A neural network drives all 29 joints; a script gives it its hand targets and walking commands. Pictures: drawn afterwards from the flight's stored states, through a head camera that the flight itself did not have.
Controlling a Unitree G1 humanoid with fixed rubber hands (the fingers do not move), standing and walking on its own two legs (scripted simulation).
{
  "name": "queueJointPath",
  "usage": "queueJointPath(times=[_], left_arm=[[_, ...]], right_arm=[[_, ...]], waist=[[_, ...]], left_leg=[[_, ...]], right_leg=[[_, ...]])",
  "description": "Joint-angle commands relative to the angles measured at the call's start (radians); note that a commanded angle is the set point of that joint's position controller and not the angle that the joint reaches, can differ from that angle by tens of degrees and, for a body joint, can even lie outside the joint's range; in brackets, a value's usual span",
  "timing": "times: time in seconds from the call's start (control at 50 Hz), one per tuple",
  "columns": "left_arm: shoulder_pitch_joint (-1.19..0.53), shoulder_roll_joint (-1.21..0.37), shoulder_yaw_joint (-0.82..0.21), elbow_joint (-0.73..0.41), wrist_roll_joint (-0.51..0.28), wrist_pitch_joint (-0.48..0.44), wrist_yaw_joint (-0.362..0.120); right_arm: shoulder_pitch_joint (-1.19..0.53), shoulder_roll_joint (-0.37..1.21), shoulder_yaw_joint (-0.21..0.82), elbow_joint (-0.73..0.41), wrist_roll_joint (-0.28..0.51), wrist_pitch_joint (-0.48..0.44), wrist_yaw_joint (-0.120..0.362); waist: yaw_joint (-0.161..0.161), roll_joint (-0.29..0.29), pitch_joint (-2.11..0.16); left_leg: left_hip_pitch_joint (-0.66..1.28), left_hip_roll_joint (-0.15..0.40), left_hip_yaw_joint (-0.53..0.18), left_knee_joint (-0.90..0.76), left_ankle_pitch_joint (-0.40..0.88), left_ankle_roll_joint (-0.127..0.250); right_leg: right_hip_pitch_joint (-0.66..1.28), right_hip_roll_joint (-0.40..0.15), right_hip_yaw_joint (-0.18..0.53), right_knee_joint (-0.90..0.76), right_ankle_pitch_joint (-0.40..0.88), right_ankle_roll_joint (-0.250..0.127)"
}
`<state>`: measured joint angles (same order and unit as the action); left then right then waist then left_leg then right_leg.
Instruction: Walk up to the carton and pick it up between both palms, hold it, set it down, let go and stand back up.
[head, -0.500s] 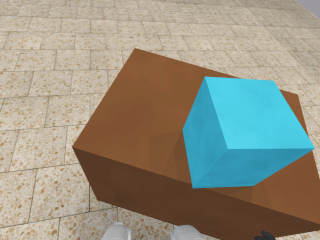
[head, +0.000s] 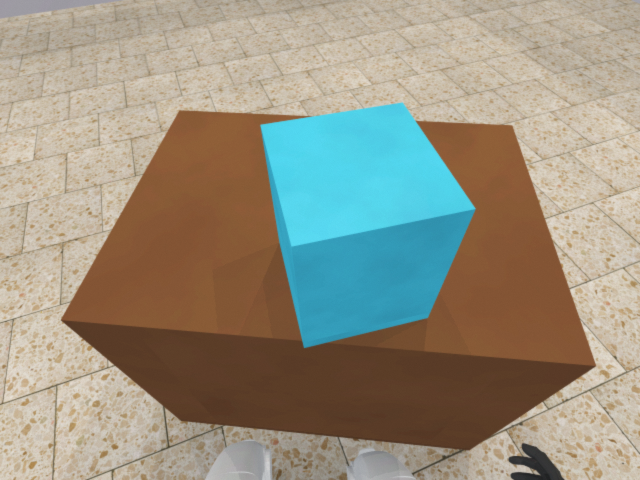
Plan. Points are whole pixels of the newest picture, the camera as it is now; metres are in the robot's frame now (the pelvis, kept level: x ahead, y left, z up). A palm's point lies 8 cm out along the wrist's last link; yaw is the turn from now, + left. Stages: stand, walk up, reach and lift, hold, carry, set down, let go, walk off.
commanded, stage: walk up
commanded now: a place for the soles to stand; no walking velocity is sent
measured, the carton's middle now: (351, 229) +0.45 -0.04 +0.04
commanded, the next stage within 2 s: none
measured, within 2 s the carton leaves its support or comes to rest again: neither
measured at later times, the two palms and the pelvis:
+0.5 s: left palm out of the picture +0.00 +0.37 -0.12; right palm out of the picture +0.02 -0.24 -0.08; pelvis -0.06 +0.07 +0.01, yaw -1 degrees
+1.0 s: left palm out of the picture -0.13 +0.45 -0.07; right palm out of the picture +0.00 -0.18 -0.05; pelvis -0.10 +0.13 +0.04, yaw -2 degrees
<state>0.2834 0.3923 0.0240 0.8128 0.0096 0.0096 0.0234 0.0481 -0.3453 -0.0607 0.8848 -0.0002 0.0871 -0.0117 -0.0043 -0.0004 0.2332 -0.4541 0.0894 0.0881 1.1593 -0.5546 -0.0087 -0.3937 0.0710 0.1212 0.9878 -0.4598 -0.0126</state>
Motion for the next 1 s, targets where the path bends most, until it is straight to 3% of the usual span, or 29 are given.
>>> queueJointPath(times=[0.0, 0.08, 0.14, 0.18, 0.24, 0.3, 0.34, 0.38, 0.4, 0.44, 0.46, 0.5, 0.54, 0.58, 0.6, 0.64, 0.7, 0.72, 0.74, 0.78, 0.8, 0.82, 0.84, 0.86, 0.88, 0.9, 0.92, 0.96, 0.98], left_arm=[[-0.059, 0.365, 0.139, -0.077, 0.037, -0.053, 0.039], [0.044, 0.288, 0.126, -0.077, 0.008, -0.075, 0.05], [0.085, 0.267, 0.122, -0.084, 0.007, -0.083, 0.062], [0.104, 0.273, 0.123, -0.079, 0.007, -0.088, 0.064], [0.081, 0.284, 0.124, -0.096, 0.008, -0.081, 0.061], [-0.013, 0.324, 0.136, -0.088, 0.011, -0.072, 0.053], [-0.117, 0.279, 0.117, -0.094, 0.011, -0.056, 0.046], [-0.062, 0.14, 0.077, -0.074, -0.003, -0.053, 0.051], [-0.007, 0.209, 0.088, -0.058, 0.011, -0.041, 0.053], [0.031, 0.257, 0.106, -0.018, 0.014, -0.021, 0.047], [0.082, 0.256, 0.107, 0.022, 0.009, -0.019, 0.038], [0.128, 0.25, 0.118, 0.039, 0.003, -0.018, 0.034], [0.123, 0.236, 0.104, 0.067, 0.005, -0.018, 0.024], [0.194, 0.245, 0.108, 0.102, 0.005, -0.016, 0.017], [0.143, 0.257, 0.109, 0.126, 0.005, -0.013, 0.012], [0.308, 0.271, 0.124, 0.188, 0.021, -0.013, 0.002], [0.274, 0.256, 0.118, 0.204, 0.022, -0.011, 0.003], [0.263, 0.276, 0.118, 0.207, 0.026, -0.013, 0.002], [0.255, 0.245, 0.111, 0.211, 0.022, -0.014, 0.003], [0.375, 0.256, 0.118, 0.25, 0.039, -0.014, 0.0], [0.501, 0.26, 0.119, 0.29, 0.051, -0.016, -0.001], [0.701, 0.284, 0.157, 0.344, 0.047, -0.009, 0.005], [0.588, 0.256, 0.148, 0.334, 0.029, -0.003, 0.014], [0.237, 0.287, 0.147, 0.208, 0.048, -0.009, 0.027], [-0.114, 0.273, 0.13, 0.08, 0.037, -0.005, 0.03], [-0.304, 0.316, 0.134, 0.023, 0.04, -0.01, 0.034], [-0.447, 0.319, 0.114, -0.014, 0.032, -0.013, 0.041], [-0.416, 0.27, 0.102, -0.001, 0.067, -0.007, 0.018], [-0.364, 0.239, 0.101, 0.0, 0.08, -0.008, 0.0]], right_arm=[[-0.044, -0.261, -0.06, -0.04, 0.025, -0.02, 0.004], [0.027, -0.261, -0.071, -0.026, 0.0, -0.032, -0.001], [-0.019, -0.26, -0.084, -0.065, -0.01, -0.037, -0.002], [0.027, -0.234, -0.078, -0.084, -0.016, -0.045, 0.005], [-0.013, -0.257, -0.09, -0.082, -0.018, -0.049, 0.002], [0.094, -0.27, -0.102, -0.061, -0.024, -0.048, 0.013], [0.221, -0.238, -0.098, -0.005, -0.017, -0.066, 0.024], [0.134, -0.329, -0.109, -0.028, -0.026, -0.078, 0.01], [0.065, -0.36, -0.117, -0.078, -0.027, -0.076, 0.011], [-0.01, -0.336, -0.103, -0.083, -0.027, -0.08, 0.008], [0.033, -0.343, -0.111, -0.082, -0.025, -0.084, 0.005], [0.017, -0.323, -0.109, -0.072, -0.034, -0.085, 0.004], [0.074, -0.272, -0.096, -0.071, -0.022, -0.094, 0.001], [0.127, -0.315, -0.111, -0.049, -0.018, -0.102, 0.001], [0.107, -0.301, -0.099, -0.058, -0.012, -0.098, -0.002], [0.064, -0.31, -0.112, -0.072, -0.009, -0.103, -0.004], [0.045, -0.281, -0.101, -0.094, -0.013, -0.096, -0.001], [0.068, -0.272, -0.109, -0.08, -0.008, -0.09, 0.003], [0.064, -0.258, -0.095, -0.067, -0.008, -0.083, -0.002], [0.018, -0.292, -0.114, -0.091, 0.009, -0.082, -0.005], [-0.096, -0.312, -0.124, -0.116, 0.01, -0.073, -0.006], [-0.241, -0.346, -0.141, -0.137, -0.002, -0.064, 0.002], [-0.166, -0.242, -0.097, -0.111, -0.01, -0.059, 0.0], [-0.02, -0.151, -0.06, -0.082, -0.01, -0.066, -0.004], [0.229, -0.233, -0.068, 0.0, -0.027, -0.066, -0.008], [0.296, -0.29, -0.097, 0.04, -0.003, -0.079, 0.005], [0.317, -0.295, -0.102, 0.066, 0.006, -0.075, -0.001], [0.379, -0.27, -0.115, 0.081, 0.022, -0.087, 0.001], [0.44, -0.248, -0.109, 0.084, 0.019, -0.093, 0.001]], waist=[[0.009, -0.179, -0.12], [0.031, -0.105, -0.296], [0.045, -0.065, -0.306], [0.047, -0.142, -0.327], [0.05, -0.066, -0.292], [-0.016, -0.092, -0.271], [-0.095, -0.108, -0.282], [-0.071, 0.269, -0.204], [-0.059, 0.17, -0.192], [-0.02, 0.07, -0.09], [-0.022, 0.114, -0.131], [0.007, 0.214, -0.113], [-0.014, 0.118, -0.166], [-0.017, 0.176, -0.238], [-0.029, 0.164, -0.214], [0.034, 0.253, -0.294], [0.013, 0.209, -0.342], [0.013, 0.214, -0.289], [0.012, 0.162, -0.329], [0.079, 0.148, -0.348], [0.162, 0.135, -0.302], [0.316, 0.193, -0.336], [0.294, -0.255, -0.262], [0.11, -0.557, -0.225], [-0.079, -0.304, -0.16], [-0.128, -0.246, -0.162], [-0.187, -0.206, -0.084], [-0.205, -0.201, -0.069], [-0.208, -0.269, -0.056]], left_leg=[[-0.13, -0.017, -0.191, 0.085, 0.059, 0.038], [-0.164, -0.059, -0.215, 0.027, 0.016, 0.028], [-0.176, -0.05, -0.225, -0.039, -0.042, 0.029], [-0.156, -0.061, -0.23, -0.068, -0.059, 0.036], [-0.07, -0.072, -0.192, -0.127, -0.064, 0.032], [0.111, -0.051, -0.204, -0.167, -0.007, 0.047], [0.367, -0.043, -0.194, -0.461, 0.191, 0.079], [0.334, 0.229, -0.564, -0.876, -0.117, 0.111], [0.191, 0.326, -0.646, -0.945, -0.246, 0.103], [0.069, 0.285, -0.587, -1.017, -0.365, -0.005], [0.111, 0.258, -0.553, -1.011, -0.386, -0.071], [0.151, 0.211, -0.495, -1.0, -0.333, -0.076], [0.263, 0.171, -0.448, -0.959, -0.25, -0.069], [0.385, 0.158, -0.402, -0.968, -0.195, -0.18], [0.323, 0.147, -0.401, -1.015, -0.28, -0.154], [0.399, 0.072, -0.256, -1.075, -0.066, -0.322], [0.39, 0.096, -0.267, -1.011, -0.063, -0.154], [0.399, 0.069, -0.257, -1.047, -0.062, -0.2], [0.488, 0.108, -0.258, -0.995, -0.007, -0.132], [0.511, 0.1, -0.211, -1.008, 0.166, -0.238], [0.339, 0.08, -0.136, -0.977, 0.346, -0.34], [0.213, 0.01, -0.057, -0.75, 0.442, -0.425], [0.065, -0.146, 0.008, -0.268, 0.045, -0.28], [-0.084, -0.128, -0.213, 0.216, -0.101, -0.115], [0.08, -0.106, -0.326, 0.243, 0.044, -0.006], [0.399, -0.074, -0.375, 0.388, 0.089, 0.037], [0.546, -0.047, -0.364, 0.315, 0.089, 0.072], [0.528, -0.004, -0.259, -0.035, 0.007, 0.098], [0.507, 0.063, -0.301, -0.31, -0.088, 0.103]], right_leg=[[-0.003, -0.201, 0.567, -0.569, 0.109, -0.113], [0.292, -0.247, 0.608, -0.489, 0.214, -0.135], [0.339, -0.255, 0.601, -0.451, 0.307, -0.206], [0.348, -0.279, 0.601, -0.439, 0.326, -0.217], [0.174, -0.272, 0.607, -0.448, 0.343, -0.261], [-0.085, -0.292, 0.634, -0.494, 0.14, -0.253], [-0.253, -0.197, 0.456, -0.39, 0.117, -0.164], [-0.417, 0.106, 0.069, 0.065, -0.054, -0.054], [-0.363, 0.091, 0.066, 0.194, -0.052, -0.028], [-0.332, 0.054, 0.102, 0.25, 0.025, -0.014], [-0.329, 0.046, 0.088, 0.251, 0.024, -0.015], [-0.316, 0.046, 0.067, 0.26, 0.074, 0.005], [-0.332, 0.026, 0.068, 0.257, 0.094, 0.018], [-0.311, 0.029, 0.053, 0.238, 0.142, 0.03], [-0.281, 0.019, 0.034, 0.236, 0.11, 0.025], [-0.106, 0.044, -0.063, 0.13, 0.089, 0.038], [-0.047, -0.001, -0.111, 0.012, 0.025, 0.057], [-0.045, 0.009, -0.125, -0.053, 0.028, 0.046], [-0.086, -0.015, -0.123, -0.128, 0.005, 0.043], [0.026, -0.011, -0.168, -0.308, 0.016, 0.024], [0.205, -0.026, -0.222, -0.455, 0.037, -0.003], [0.424, -0.119, -0.25, -0.696, 0.124, -0.111], [0.385, -0.159, 0.022, -0.845, 0.164, -0.216], [0.163, -0.365, 0.587, -0.785, -0.156, -0.304], [-0.168, -0.386, 0.654, -0.868, -0.314, -0.262], [-0.572, -0.461, 0.609, -0.87, -0.285, -0.273], [-0.793, -0.374, 0.496, -0.81, -0.225, -0.228], [-0.717, -0.22, 0.331, -0.688, -0.176, -0.178], [-0.61, -0.185, 0.266, -0.559, -0.14, -0.142]])
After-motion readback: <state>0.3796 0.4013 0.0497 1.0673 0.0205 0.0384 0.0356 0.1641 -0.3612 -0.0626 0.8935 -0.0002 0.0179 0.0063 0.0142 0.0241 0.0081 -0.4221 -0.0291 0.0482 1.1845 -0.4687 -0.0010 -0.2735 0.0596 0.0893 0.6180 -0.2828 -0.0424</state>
